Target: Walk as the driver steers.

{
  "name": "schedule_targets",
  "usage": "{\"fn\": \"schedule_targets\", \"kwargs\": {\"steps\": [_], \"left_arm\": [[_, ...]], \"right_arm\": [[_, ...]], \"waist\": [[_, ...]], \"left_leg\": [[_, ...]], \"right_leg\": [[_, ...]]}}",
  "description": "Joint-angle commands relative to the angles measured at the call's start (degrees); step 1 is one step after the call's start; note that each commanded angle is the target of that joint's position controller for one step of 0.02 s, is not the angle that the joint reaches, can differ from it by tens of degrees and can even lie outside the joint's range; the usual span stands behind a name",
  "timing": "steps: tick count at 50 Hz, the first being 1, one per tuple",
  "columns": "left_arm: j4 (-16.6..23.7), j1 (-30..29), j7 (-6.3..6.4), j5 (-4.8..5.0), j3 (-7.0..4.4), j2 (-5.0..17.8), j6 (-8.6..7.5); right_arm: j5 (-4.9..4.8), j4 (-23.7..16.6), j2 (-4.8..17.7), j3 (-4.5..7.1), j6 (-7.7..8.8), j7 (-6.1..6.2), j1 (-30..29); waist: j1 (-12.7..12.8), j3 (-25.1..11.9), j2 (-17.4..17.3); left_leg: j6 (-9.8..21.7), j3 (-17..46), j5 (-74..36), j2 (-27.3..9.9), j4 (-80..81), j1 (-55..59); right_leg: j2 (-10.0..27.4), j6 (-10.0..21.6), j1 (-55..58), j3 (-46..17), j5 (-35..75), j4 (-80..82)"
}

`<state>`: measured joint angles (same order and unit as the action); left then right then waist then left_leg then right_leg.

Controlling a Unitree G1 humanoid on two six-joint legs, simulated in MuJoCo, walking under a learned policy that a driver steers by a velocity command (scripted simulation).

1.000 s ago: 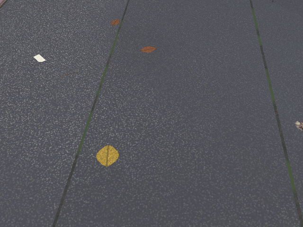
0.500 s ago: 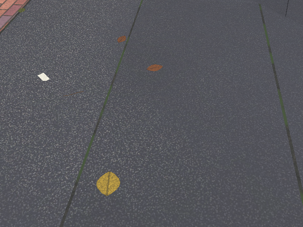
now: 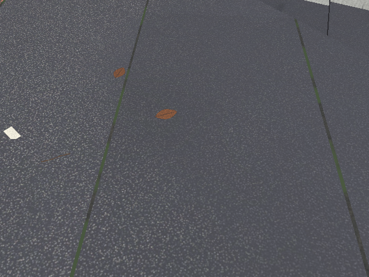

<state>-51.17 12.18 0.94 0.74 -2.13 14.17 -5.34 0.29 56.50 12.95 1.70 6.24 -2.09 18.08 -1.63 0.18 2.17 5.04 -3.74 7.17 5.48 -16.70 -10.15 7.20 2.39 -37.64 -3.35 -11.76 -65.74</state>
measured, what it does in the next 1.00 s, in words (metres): walks ahead: right foot, then left foot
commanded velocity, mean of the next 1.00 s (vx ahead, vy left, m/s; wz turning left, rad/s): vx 0.26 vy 0.00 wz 0.00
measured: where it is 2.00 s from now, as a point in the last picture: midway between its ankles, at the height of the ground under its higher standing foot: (194, 208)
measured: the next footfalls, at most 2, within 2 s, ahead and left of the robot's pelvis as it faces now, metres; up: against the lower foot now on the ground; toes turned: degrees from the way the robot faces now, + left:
right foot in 0.28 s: +0.35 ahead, -0.17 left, +0.00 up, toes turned -2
left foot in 0.66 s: +0.31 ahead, +0.07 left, +0.00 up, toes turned +1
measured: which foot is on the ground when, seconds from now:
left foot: down 0.00-0.30, up 0.32-0.64, down 0.66-0.96, up 0.98-1.00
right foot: up 0.00-0.26, down 0.28-1.00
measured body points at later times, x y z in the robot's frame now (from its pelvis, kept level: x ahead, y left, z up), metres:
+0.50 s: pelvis +0.22 -0.08 -0.01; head +0.26 -0.09 +0.44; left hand +0.33 +0.17 -0.13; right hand +0.29 -0.34 -0.16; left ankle +0.20 +0.08 -0.69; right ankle +0.30 -0.16 -0.74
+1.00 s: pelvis +0.32 -0.08 -0.01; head +0.33 -0.09 +0.44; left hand +0.36 +0.19 -0.15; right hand +0.33 -0.34 -0.16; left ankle +0.27 +0.06 -0.72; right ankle +0.31 -0.17 -0.74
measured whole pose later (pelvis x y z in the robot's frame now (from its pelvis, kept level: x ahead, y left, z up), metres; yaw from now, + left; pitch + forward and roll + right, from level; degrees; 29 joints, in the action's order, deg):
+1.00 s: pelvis +0.32 -0.08 -0.01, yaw +1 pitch +1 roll +0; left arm -57.4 16.3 0.1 1.0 -3.7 13.3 -5.3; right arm -1.8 60.0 13.0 3.9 3.7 1.5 18.8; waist 0.3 -1.3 -1.3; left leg 0.5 1.3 22.6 -2.4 -41.6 -16.6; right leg -2.0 3.8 -14.6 4.0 -17.0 -30.5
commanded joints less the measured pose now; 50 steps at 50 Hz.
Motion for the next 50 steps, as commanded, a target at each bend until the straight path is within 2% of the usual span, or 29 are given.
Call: {"fn": "schedule_targets", "kwargs": {"steps": [1,5,8,10,12,14,15,16,17,18,19,20,21,23,25,28,31,33,34,35,36,39,42,43,45,47,48,49,50], "left_arm": [[2.5,2.1,0.43,-0.78,-0.84,2.7,0.23],[5.0,-7.3,-0.25,-0.28,-0.47,1.7,-0.41],[6.7,-12.5,-1.19,0.33,-0.2,1.9,-0.57],[7.8,-14.6,-1.96,0.08,-0.14,2.0,-0.98],[7.8,-12.1,-2.51,-0.34,-0.66,3.4,-1.58],[4.0,-0.2,-2.31,-1.14,-2.38,7.0,-2.15],[2.1,9.0,-1.89,-2.24,-3.39,11.7,-2.25],[1.3,11.3,-1.96,-2.19,-3.7,14.6,-1.33],[1.4,13.4,-2.2,-1.43,-2.83,10.0,-0.6],[2.4,7.6,-2.16,-0.93,-2.11,8.3,-0.45],[3.4,1.4,-2.02,-0.72,-1.4,6.6,-0.29],[3.8,-1.9,-2.02,-1.06,-0.68,4.8,-0.41],[3.5,-3.7,-2.08,-1.68,-0.36,3.7,-0.52],[2.5,-5.0,-2.18,-2.78,-0.35,3.8,-0.5],[1.8,-5.0,-1.73,-2.83,-0.53,4.8,-0.32],[0.8,-4.2,-0.95,-1.86,-0.81,6.2,0.76],[-0.1,-4.6,-0.42,-1.07,-0.38,5.1,1.87],[-1.5,-1.9,-0.35,-1.06,0.24,3.3,2.17],[-1.7,-0.3,-0.41,-1.34,0.02,3.5,2.17],[-2.0,1.2,0.05,-1.11,-0.23,3.3,2.62],[-2.4,0.2,0.55,-1.17,-0.46,4.4,2.96],[-2.7,0.7,0.99,-0.26,-1.2,4.7,3.15],[-1.9,-1.8,-0.01,-0.09,-1.05,1.5,1.17],[-1.8,-1.4,-0.45,0.07,-1.06,1.2,0.57],[-2.6,0.9,-0.88,0.52,-1.29,1.4,-0.17],[-5.5,7.5,-0.67,0.49,-2.14,2.8,-0.13],[-7.3,13.1,-0.36,0.52,-3.28,6.3,-0.04],[-8.1,18.8,-0.72,0.66,-4.63,11.3,-0.06],[-8.3,19.8,-0.94,-0.43,-3.54,8.5,-0.71]], "right_arm": [[-0.01,-3.1,7.4,1.14,1.07,1.06,-2.2],[-0.91,-2.0,8.9,1.37,0.3,2.0,2.6],[-1.4,-0.8,9.5,1.55,-0.29,2.08,5.8],[-1.14,-0.1,9.1,1.46,-1.15,2.3,6.6],[-0.94,0.2,9.6,1.63,-2.03,2.6,6.0],[-0.84,-0.5,8.8,1.25,-2.49,2.81,4.1],[0.19,-2.2,6.9,0.28,-2.16,2.92,4.2],[0.47,-0.1,-0.8,-1.99,-1.4,2.19,15.0],[-0.72,1.7,5.0,-0.65,-0.85,2.01,15.4],[-2.01,-0.1,8.2,0.35,-0.91,2.15,9.4],[-1.86,-1.3,7.8,0.42,-1.48,2.74,4.6],[-0.99,-1.7,7.3,0.78,-2.29,3.34,2.3],[-0.54,-1.7,6.0,0.82,-3.25,3.66,3.1],[-0.44,-0.7,2.6,0.23,-4.48,4.03,5.4],[-0.27,-0.9,2.1,0.02,-5.18,4.54,4.0],[-0.06,-1.0,3.9,0.56,-6.56,4.85,1.1],[0.32,-0.9,4.0,0.94,-6.97,4.86,-1.3],[1.19,-0.8,4.8,1.04,-6.69,4.92,-1.5],[0.82,-0.8,7.1,1.4,-6.53,5.06,-1.4],[-0.09,0.5,8.7,2.14,-6.27,4.8,-2.2],[-0.31,0.9,6.2,1.9,-5.78,4.58,-2.0],[-0.71,0.8,7.0,2.63,-4.45,4.54,-2.2],[-1.71,1.9,9.0,3.63,-2.77,4.39,1.9],[-1.81,1.8,9.4,3.86,-2.36,4.39,1.5],[-2.14,0.6,8.4,3.68,-1.85,4.06,-2.0],[-2.27,-0.9,7.5,3.52,-1.91,3.65,-6.2],[-2.45,-2.1,4.5,2.82,-1.56,3.57,-7.9],[-2.09,-4.2,3.0,2.3,-0.47,3.6,-9.3],[-2.17,-4.6,5.4,2.85,0.27,3.4,-10.7]], "waist": [[2.7,3.0,-4.1],[-0.7,2.9,-4.3],[-2.7,4.0,-4.8],[-2.9,4.9,-4.9],[-0.9,2.4,-6.5],[4.8,-4.9,-6.1],[7.3,-13.8,-0.6],[3.8,-22.5,14.9],[6.1,-26.6,9.2],[5.0,-18.4,5.8],[3.4,-13.1,1.2],[2.0,-9.3,-0.3],[-0.1,-8.1,1.1],[-2.0,-7.2,3.1],[-1.9,-7.7,3.9],[-0.6,-7.8,4.0],[-0.9,-2.8,3.6],[-0.4,-0.3,1.4],[1.3,0.9,-2.3],[3.0,2.3,-8.8],[1.7,2.2,-8.3],[1.7,3.5,-9.2],[0.2,3.6,-13.4],[0.7,3.7,-14.3],[3.0,3.4,-12.0],[6.2,2.1,-7.8],[7.6,1.8,1.5],[9.2,1.2,13.7],[9.0,1.9,11.2]], "left_leg": [[10.1,12.2,-4.4,-16.2,11.8,-5.9],[7.5,9.5,-5.2,-15.2,11.0,-0.7],[7.1,9.6,-3.6,-16.7,9.4,4.3],[6.2,9.4,-10.0,-17.5,5.4,7.6],[4.4,9.7,-20.3,-18.1,-0.4,10.4],[1.2,7.1,-30.9,-13.3,-14.1,9.5],[-1.5,4.3,-16.4,-9.4,-29.6,-0.5],[-5.4,3.0,26.7,-0.9,-50.0,-20.9],[-5.4,12.2,31.0,-1.8,-57.4,-22.5],[-5.1,11.3,27.7,-4.4,-58.5,-25.8],[-5.6,8.7,23.6,-7.3,-55.5,-25.6],[-6.1,8.6,20.3,-9.3,-51.8,-23.0],[-6.4,8.6,17.9,-10.9,-47.7,-17.8],[-6.9,6.6,15.7,-10.0,-39.4,-10.4],[-7.2,5.8,14.1,-9.3,-31.5,-7.6],[-6.9,5.4,8.8,-9.0,-24.3,-4.4],[-5.0,4.0,3.7,-8.1,-14.9,-0.4],[-3.2,6.4,0.9,-10.6,-8.8,1.7],[-2.1,7.5,0.4,-12.4,-8.4,1.3],[-1.3,7.5,10.4,-11.1,-7.1,-5.4],[-1.5,7.5,18.4,-10.0,-4.8,-9.0],[0.1,10.8,31.0,-11.5,-1.7,-11.1],[5.2,23.2,32.6,-19.9,3.9,-3.9],[6.7,26.3,30.7,-22.5,4.4,-3.2],[5.6,23.5,25.1,-21.4,2.7,-5.2],[1.9,15.2,17.8,-15.6,-4.1,-13.0],[-1.5,6.8,14.3,-9.6,-16.3,-22.3],[-3.7,0.7,15.0,-4.8,-31.7,-32.4],[-2.8,5.5,21.7,-6.2,-44.3,-40.2]], "right_leg": [[2.5,-1.5,-1.6,-0.1,9.1,7.8],[0.1,-1.9,-0.2,2.0,17.9,24.5],[-1.2,-2.0,0.2,2.7,16.9,30.6],[-2.5,-1.1,0.9,3.0,14.2,34.3],[-4.3,0.5,5.9,3.3,11.4,37.0],[-6.8,3.1,22.1,5.3,18.9,41.4],[3.0,6.7,39.2,-3.7,41.3,37.1],[18.2,17.7,59.8,-21.9,55.5,35.8],[17.2,17.8,57.4,-26.7,47.5,39.2],[14.7,15.0,49.7,-19.4,43.7,40.9],[11.5,12.9,41.8,-14.2,39.8,43.3],[9.9,12.0,34.1,-11.1,38.9,45.3],[8.0,11.2,28.3,-8.1,38.2,47.1],[5.2,11.1,21.3,-3.1,39.2,49.0],[4.6,11.6,20.1,-1.4,37.9,49.4],[4.9,11.2,19.0,-3.2,16.6,51.8],[2.7,8.1,14.2,-4.2,-9.0,53.3],[0.2,4.1,13.1,-4.3,-16.3,52.2],[-2.6,2.4,12.7,-2.6,-15.7,49.9],[-6.0,1.2,16.4,1.9,-11.6,48.4],[-7.0,0.8,20.3,3.5,-11.5,45.2],[-8.0,2.2,18.1,5.3,-20.5,38.9],[-9.0,2.8,11.4,6.9,-11.6,29.5],[-7.9,3.6,11.0,5.9,-9.7,27.7],[-7.2,4.9,16.1,5.7,-9.6,32.8],[-6.6,5.4,30.1,3.6,-6.5,40.2],[0.0,7.9,38.0,-7.3,-12.9,46.4],[10.7,13.5,45.7,-25.9,-15.5,54.3],[15.2,16.1,48.2,-33.5,-10.9,55.1]]}}
Velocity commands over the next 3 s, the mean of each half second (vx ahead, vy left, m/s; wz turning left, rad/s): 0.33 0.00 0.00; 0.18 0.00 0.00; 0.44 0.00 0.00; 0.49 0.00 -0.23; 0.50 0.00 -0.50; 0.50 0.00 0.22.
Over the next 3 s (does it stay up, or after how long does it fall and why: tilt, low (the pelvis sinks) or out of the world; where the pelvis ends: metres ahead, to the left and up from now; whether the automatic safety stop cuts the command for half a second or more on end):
stays up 1.37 -0.19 -0.02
